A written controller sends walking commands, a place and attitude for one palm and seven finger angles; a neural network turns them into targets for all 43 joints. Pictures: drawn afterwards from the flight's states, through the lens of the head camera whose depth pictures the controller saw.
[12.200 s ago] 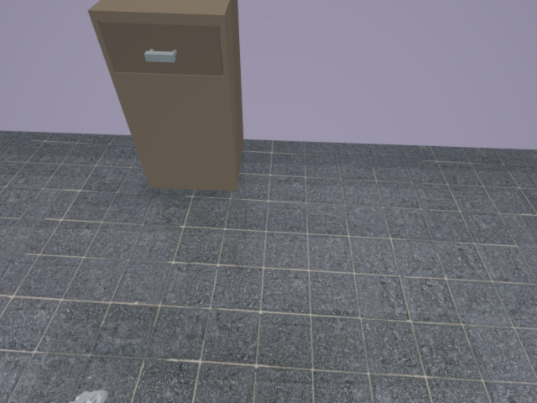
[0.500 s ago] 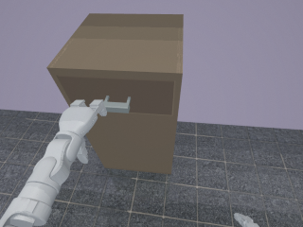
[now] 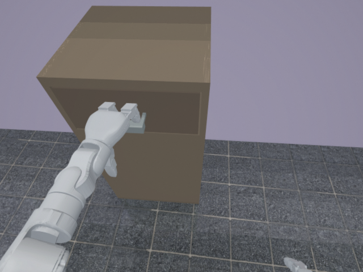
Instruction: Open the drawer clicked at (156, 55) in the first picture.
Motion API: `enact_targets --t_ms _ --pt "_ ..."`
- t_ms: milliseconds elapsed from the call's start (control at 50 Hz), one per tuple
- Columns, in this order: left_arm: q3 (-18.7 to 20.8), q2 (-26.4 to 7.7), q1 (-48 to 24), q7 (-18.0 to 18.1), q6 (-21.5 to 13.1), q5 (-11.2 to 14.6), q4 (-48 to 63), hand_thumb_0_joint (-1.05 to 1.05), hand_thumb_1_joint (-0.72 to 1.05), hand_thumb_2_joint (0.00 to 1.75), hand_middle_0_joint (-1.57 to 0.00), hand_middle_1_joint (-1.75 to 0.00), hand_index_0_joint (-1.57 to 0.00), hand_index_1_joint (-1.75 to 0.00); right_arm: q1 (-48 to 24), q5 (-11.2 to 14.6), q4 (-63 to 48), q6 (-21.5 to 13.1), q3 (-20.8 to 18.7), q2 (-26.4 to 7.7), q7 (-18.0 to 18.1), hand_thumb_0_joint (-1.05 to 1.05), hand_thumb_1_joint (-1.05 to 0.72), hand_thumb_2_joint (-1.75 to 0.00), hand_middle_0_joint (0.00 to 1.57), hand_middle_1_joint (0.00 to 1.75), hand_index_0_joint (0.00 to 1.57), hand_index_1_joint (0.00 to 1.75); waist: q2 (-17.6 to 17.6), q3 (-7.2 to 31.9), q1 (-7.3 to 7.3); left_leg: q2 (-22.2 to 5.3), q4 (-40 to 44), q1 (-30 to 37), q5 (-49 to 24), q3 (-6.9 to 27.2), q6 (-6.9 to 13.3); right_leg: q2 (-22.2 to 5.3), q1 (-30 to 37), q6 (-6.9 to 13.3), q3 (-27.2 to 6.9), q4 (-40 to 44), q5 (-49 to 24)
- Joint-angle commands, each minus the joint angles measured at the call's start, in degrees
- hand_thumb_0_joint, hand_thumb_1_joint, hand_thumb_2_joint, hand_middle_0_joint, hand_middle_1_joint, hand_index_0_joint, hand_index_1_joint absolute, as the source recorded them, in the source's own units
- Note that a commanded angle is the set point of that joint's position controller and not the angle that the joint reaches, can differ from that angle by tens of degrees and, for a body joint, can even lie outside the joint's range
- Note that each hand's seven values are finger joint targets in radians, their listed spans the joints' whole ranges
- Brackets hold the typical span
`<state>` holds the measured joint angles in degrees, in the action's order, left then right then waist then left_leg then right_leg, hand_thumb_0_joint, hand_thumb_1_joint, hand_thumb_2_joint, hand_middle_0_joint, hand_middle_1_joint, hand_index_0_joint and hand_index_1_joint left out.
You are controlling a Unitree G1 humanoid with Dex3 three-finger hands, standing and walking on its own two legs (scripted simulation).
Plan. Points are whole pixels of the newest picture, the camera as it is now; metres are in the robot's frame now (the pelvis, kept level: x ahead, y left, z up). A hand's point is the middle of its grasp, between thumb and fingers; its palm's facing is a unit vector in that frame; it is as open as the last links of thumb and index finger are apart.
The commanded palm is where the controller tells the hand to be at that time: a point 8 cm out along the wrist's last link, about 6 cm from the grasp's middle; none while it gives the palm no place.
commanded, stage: move the hooked fingers above the handle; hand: left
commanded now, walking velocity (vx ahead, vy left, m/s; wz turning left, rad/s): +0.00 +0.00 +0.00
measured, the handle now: (128, 120) +0.53 +0.19 -0.02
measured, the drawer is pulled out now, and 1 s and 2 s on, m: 0.00 0.00 0.00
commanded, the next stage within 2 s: none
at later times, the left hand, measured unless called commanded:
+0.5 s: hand (132, 116) +0.48 +0.15 +0.05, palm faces +0.10 -0.10 -0.99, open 13.8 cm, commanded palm +0.45 +0.20 +0.10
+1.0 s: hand (126, 129) +0.45 +0.17 +0.03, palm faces -0.02 -0.09 -1.00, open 13.8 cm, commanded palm +0.45 +0.20 +0.10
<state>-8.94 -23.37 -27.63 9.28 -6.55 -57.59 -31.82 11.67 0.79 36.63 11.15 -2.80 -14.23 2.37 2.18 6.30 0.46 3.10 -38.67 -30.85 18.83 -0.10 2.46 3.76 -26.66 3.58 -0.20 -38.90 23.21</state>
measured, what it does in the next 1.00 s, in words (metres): stands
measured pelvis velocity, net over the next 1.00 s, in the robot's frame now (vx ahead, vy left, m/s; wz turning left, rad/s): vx -0.01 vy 0.02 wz -0.01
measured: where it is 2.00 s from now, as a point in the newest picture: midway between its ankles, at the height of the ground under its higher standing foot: outside the picture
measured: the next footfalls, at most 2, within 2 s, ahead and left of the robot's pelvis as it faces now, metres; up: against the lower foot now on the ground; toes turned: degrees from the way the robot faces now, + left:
none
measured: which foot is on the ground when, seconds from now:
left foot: down 0.00-1.00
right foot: down 0.00-1.00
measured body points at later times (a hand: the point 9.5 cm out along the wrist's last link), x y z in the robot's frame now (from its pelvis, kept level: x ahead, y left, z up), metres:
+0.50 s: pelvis +0.00 +0.01 -0.01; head +0.07 +0.00 +0.43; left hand +0.47 +0.16 +0.10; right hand +0.02 -0.27 -0.14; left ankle +0.00 +0.09 -0.72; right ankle -0.05 -0.08 -0.72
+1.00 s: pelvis -0.01 +0.02 -0.01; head +0.06 +0.02 +0.43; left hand +0.45 +0.17 +0.08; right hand +0.00 -0.27 -0.14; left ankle +0.00 +0.09 -0.72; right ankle -0.05 -0.08 -0.72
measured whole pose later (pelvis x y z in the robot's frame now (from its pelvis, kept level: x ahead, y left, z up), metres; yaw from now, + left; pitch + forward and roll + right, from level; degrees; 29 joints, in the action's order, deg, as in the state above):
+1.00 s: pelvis -0.01 +0.02 -0.01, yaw -1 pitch +17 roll -1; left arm -7.6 -23.6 -43.0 15.5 -9.9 -60.6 -51.6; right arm 20.3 0.0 39.0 9.8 -3.8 -15.6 2.5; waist 2.2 8.8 5.5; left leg 2.6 -45.6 -42.4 20.2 -0.3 3.6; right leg 4.2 -37.3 2.4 0.1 -44.0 23.7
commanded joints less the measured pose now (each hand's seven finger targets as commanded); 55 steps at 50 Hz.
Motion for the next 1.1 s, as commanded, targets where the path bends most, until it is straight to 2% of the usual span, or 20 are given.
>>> enact_targets --t_ms 0,100,180,260,340,380,460,520,600,620,680,720,740,780,800,820,880,940,1000,1080 --pt "13.36 -17.89 -26.58 9.05 3.77 -1.12 3.09 0.0 -0.5 0.3 -0.3 -1.2 -0.3 -1.2 2.27 -0.18 -5.05 -1.49 -1.88 -6.34 0.16 0.0 -0.9 -0.9 0.2 0.3 0.2 0.3 -0.68 20.23 -0.76 0.22 -0.23 9.16 -21.79 0.07 0.37 -1.27 3.98 -0.95 -2.41 2.26 -27.44" --pt "6.88 -13.84 -29.52 7.84 12.35 -2.65 -8.81 0.0 -0.5 0.3 -0.3 -1.2 -0.3 -1.2 3.96 0.48 -4.91 -0.11 -2.0 -7.81 -0.48 0.0 -0.9 -0.9 0.2 0.3 0.2 0.3 -4.27 21.19 2.0 -0.15 -0.2 7.22 -21.32 -1.25 0.52 -1.25 5.15 -1.61 -2.46 3.29 -30.11" --pt "-1.41 -4.76 -35.32 0.79 10.3 1.31 -4.66 0.0 -0.5 0.3 -0.3 -1.2 -0.3 -1.2 5.95 0.48 -5.64 -0.03 -3.0 -7.91 -0.22 0.0 -0.9 -0.9 0.2 0.3 0.2 0.3 -4.97 23.22 5.46 -0.29 -0.53 12.45 -24.78 -0.63 1.39 -1.56 6.28 -2.24 -2.79 4.63 -34.88" --pt "-0.03 -6.95 -39.49 -1.68 0.98 1.9 -0.23 0.0 -0.5 0.3 -0.3 -1.2 -0.3 -1.2 8.15 -0.48 -3.83 -0.76 -3.19 -7.71 0.89 0.0 -0.9 -0.9 0.2 0.3 0.2 0.3 -2.39 21.64 6.29 -0.27 -1.28 14.03 -23.63 0.84 1.67 -1.47 1.94 -2.16 -3.23 4.35 -31.28" --pt "9.32 -15.66 -41.5 5.54 -3.72 -1.2 -1.07 0.0 -0.5 0.3 -0.3 -1.2 -0.3 -1.2 10.46 -0.86 -2.0 -1.22 -3.29 -7.44 0.52 0.0 -0.9 -0.9 0.2 0.3 0.2 0.3 1.61 23.79 4.02 -0.93 -3.1 12.54 -25.41 1.91 0.78 -0.66 -3.38 -0.97 -2.1 0.97 -26.74" --pt "14.59 -20.48 -41.08 10.71 -1.38 -2.38 -5.41 0.0 -0.5 0.3 -0.3 -1.2 -0.3 -1.2 10.69 -1.2 -1.71 -1.29 -2.85 -7.48 0.05 0.0 -0.9 -0.9 0.2 0.3 0.2 0.3 1.82 23.58 2.5 -0.74 -3.93 7.26 -25.1 1.7 0.34 -0.35 -3.52 -0.5 -1.44 -1.04 -25.61" --pt "13.04 -18.25 -37.42 18.15 9.74 -4.79 -15.42 0.0 -0.5 0.3 -0.3 -1.2 -0.3 -1.2 9.19 -1.54 -2.74 -0.64 -2.41 -7.75 -1.24 0.0 -0.9 -0.9 0.2 0.3 0.2 0.3 2.35 24.85 1.37 -0.45 -3.82 3.35 -23.69 -0.5 -0.32 0.31 -2.67 -0.42 -0.49 -1.75 -24.5" --pt "10.52 -17.15 -37.64 16.44 17.19 -5.64 -21.05 0.0 -0.5 0.3 -0.3 -1.2 -0.3 -1.2 10.57 -0.65 -3.02 0.81 -2.69 -8.66 -1.79 0.0 -0.9 -0.9 0.2 0.3 0.2 0.3 -2.56 27.45 2.29 -0.71 -3.11 3.51 -24.06 -1.45 -0.05 0.59 1.46 -1.02 -0.54 -0.37 -27.54" --pt "9.05 -19.48 -43.22 12.34 22.56 -3.68 -25.39 0.0 -0.5 0.3 -0.3 -1.2 -0.3 -1.2 9.17 0.97 -3.02 2.42 -1.74 -9.05 -0.02 0.0 -0.9 -0.9 0.2 0.3 0.2 0.3 -8.53 22.99 4.37 -0.53 0.07 0.56 -16.6 -2.03 1.03 -0.4 5.03 -2.3 -1.89 3.77 -24.06" --pt "7.74 -17.94 -43.0 10.65 23.27 -2.64 -27.22 0.0 -0.5 0.3 -0.3 -1.2 -0.3 -1.2 8.9 1.27 -3.49 2.34 -1.44 -9.0 0.57 0.0 -0.9 -0.9 0.2 0.3 0.2 0.3 -10.16 20.1 5.02 -0.46 0.85 -0.27 -14.01 -2.07 1.3 -0.67 5.08 -2.6 -2.07 4.94 -22.33" --pt "6.73 -18.09 -45.04 4.76 18.22 -0.97 -23.69 0.0 -0.5 0.3 -0.3 -1.2 -0.3 -1.2 9.32 1.31 -4.77 1.13 -1.19 -9.28 2.2 0.0 -0.9 -0.9 0.2 0.3 0.2 0.3 -8.65 19.46 6.17 -0.79 1.53 1.14 -12.85 -1.75 1.98 -1.56 6.4 -2.69 -3.03 6.03 -22.83" --pt "3.0 -13.56 -43.6 0.8 12.09 -1.11 -20.04 0.0 -0.5 0.3 -0.3 -1.2 -0.3 -1.2 10.25 0.89 -4.9 -0.26 -1.47 -9.06 2.84 0.0 -0.9 -0.9 0.2 0.3 0.2 0.3 -4.34 19.51 7.27 -1.08 0.98 4.66 -13.83 -1.44 2.09 -1.64 3.7 -2.42 -3.09 5.85 -23.12" --pt "2.24 -12.43 -42.73 -0.47 8.51 -1.29 -17.04 0.0 -0.5 0.3 -0.3 -1.2 -0.3 -1.2 10.85 0.55 -5.05 -0.77 -1.67 -8.85 2.88 0.0 -0.9 -0.9 0.2 0.3 0.2 0.3 -1.82 19.91 6.74 -1.16 0.45 6.7 -14.63 -1.0 1.95 -1.31 1.81 -2.03 -3.07 5.56 -21.88" --pt "-3.38 -3.98 -44.26 -1.65 2.55 -0.62 -11.56 0.0 -0.5 0.3 -0.3 -1.2 -0.3 -1.2 11.61 0.05 -4.62 -1.86 -2.34 -7.45 2.46 0.0 -0.9 -0.9 0.2 0.3 0.2 0.3 1.62 20.1 8.37 -1.61 -0.89 11.72 -16.99 0.1 1.78 -0.79 -3.6 -1.49 -2.4 5.22 -19.84" --pt "-2.58 -3.94 -43.52 -1.3 -0.14 -0.22 -9.05 0.0 -0.5 0.3 -0.3 -1.2 -0.3 -1.2 12.38 -0.23 -4.23 -2.43 -2.76 -7.58 2.28 0.0 -0.9 -0.9 0.2 0.3 0.2 0.3 2.83 20.66 7.93 -1.93 -1.54 13.82 -17.43 0.82 1.6 -0.41 -6.07 -1.35 -2.15 4.95 -18.21" --pt "0.67 -7.16 -41.65 -0.43 -2.42 -0.46 -8.01 0.0 -0.5 0.3 -0.3 -1.2 -0.3 -1.2 12.86 -0.42 -3.92 -2.46 -3.04 -7.67 2.16 0.0 -0.9 -0.9 0.2 0.3 0.2 0.3 2.98 20.57 6.99 -2.17 -2.25 14.09 -17.93 1.2 1.31 -0.22 -7.36 -1.1 -2.0 4.15 -17.48" --pt "3.82 -9.99 -47.01 4.6 -5.05 -0.5 -5.17 0.0 -0.5 0.3 -0.3 -1.2 -0.3 -1.2 13.72 -0.67 -2.47 -2.87 -3.4 -7.57 1.15 0.0 -0.9 -0.9 0.2 0.3 0.2 0.3 4.16 22.01 7.25 -2.31 -3.96 13.57 -19.27 2.8 0.72 0.12 -11.59 -0.65 -0.97 1.52 -15.67" --pt "11.59 -18.11 -48.79 12.76 -2.26 -2.58 -8.23 0.0 -0.5 0.3 -0.3 -1.2 -0.3 -1.2 13.56 -1.01 -1.5 -3.05 -3.13 -8.59 0.2 0.0 -0.9 -0.9 0.2 0.3 0.2 0.3 2.71 22.21 6.1 -1.98 -4.65 8.45 -16.74 3.35 0.45 0.57 -13.35 -0.5 -0.06 -0.67 -13.0" --pt "14.57 -21.29 -49.96 19.09 3.85 -4.29 -9.7 0.0 -0.5 0.3 -0.3 -1.2 -0.3 -1.2 12.6 -1.57 -1.84 -2.93 -2.96 -8.78 -0.66 0.0 -0.9 -0.9 0.2 0.3 0.2 0.3 4.84 28.1 4.6 -1.38 -5.63 8.04 -20.59 2.25 0.07 0.84 -10.62 -0.38 0.54 -2.52 -16.4" --pt "7.4 -13.66 -47.95 17.27 15.52 -4.73 -20.76 0.0 -0.5 0.3 -0.3 -1.2 -0.3 -1.2 12.47 -0.96 -1.5 -1.2 -3.11 -9.23 -2.05 0.0 -0.9 -0.9 0.2 0.3 0.2 0.3 3.11 29.71 5.96 -1.75 -4.95 10.03 -24.1 1.19 -0.55 1.31 -8.15 -0.84 1.37 -1.4 -20.13"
